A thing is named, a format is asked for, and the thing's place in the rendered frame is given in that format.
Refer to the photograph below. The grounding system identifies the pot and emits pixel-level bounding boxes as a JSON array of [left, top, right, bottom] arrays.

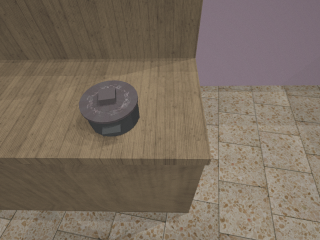
[[88, 104, 140, 137]]

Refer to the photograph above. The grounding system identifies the lid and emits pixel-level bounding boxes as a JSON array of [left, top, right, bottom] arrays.
[[79, 80, 138, 124]]

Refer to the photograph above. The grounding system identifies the table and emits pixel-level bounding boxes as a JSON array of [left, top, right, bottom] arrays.
[[0, 0, 212, 213]]

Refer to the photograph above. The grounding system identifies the knob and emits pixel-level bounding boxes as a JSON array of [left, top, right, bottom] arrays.
[[98, 87, 117, 104]]

